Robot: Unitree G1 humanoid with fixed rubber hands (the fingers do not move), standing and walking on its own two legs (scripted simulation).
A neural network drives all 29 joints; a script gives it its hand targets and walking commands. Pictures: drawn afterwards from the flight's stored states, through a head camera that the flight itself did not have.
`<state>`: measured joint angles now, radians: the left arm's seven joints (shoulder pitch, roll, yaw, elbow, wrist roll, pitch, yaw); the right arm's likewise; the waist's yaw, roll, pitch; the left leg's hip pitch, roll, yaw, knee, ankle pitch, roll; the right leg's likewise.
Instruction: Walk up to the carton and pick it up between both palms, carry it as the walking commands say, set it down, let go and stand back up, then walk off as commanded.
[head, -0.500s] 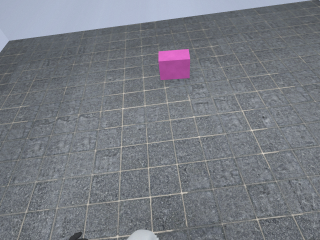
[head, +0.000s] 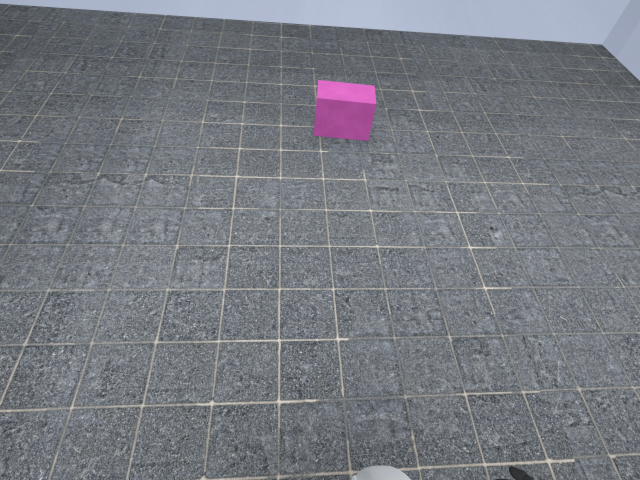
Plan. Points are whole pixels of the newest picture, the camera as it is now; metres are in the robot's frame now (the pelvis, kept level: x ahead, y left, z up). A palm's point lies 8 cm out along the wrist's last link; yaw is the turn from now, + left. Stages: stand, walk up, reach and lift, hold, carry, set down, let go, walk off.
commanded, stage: stand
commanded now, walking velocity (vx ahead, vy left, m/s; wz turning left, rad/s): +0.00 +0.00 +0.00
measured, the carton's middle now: (343, 111) +1.84 -0.07 -0.67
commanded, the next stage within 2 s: none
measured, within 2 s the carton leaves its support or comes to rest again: neither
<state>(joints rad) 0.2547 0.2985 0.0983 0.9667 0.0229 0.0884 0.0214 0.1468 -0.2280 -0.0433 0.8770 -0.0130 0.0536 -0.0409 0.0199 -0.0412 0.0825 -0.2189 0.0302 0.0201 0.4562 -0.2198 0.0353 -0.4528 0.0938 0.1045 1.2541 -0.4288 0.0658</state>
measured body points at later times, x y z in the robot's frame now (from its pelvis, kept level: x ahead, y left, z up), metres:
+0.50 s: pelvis -0.09 -0.03 +0.00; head -0.08 -0.05 +0.45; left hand -0.03 +0.20 -0.14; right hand -0.10 -0.29 -0.17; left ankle -0.11 +0.10 -0.73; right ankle -0.12 -0.13 -0.75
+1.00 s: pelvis -0.12 -0.01 +0.00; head -0.11 -0.01 +0.45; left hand -0.14 +0.22 -0.16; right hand -0.13 -0.24 -0.16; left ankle -0.11 +0.10 -0.75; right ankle -0.12 -0.13 -0.75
